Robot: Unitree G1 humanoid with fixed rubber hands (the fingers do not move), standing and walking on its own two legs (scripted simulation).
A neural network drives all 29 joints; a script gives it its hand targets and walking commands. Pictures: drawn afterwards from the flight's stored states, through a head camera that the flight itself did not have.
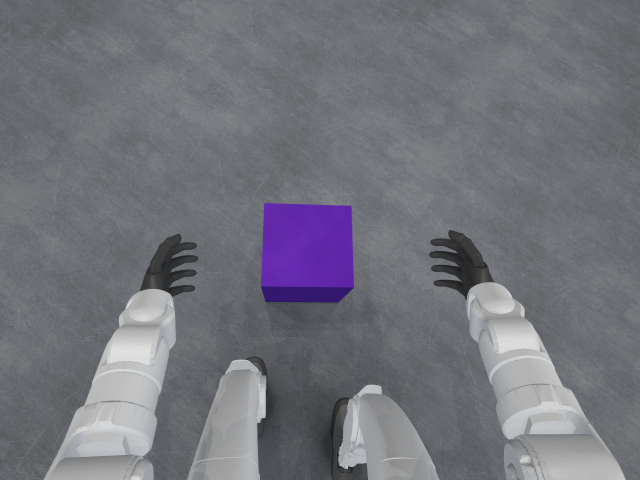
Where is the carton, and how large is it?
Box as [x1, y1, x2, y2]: [261, 203, 353, 301]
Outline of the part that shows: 264,203 261,287 265,301 339,301 353,287 351,206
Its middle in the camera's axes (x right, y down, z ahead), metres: -0.04 +0.04 +1.01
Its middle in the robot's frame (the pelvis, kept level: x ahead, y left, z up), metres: +0.50 +0.00 -0.58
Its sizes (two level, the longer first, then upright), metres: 0.210 0.200 0.250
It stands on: the floor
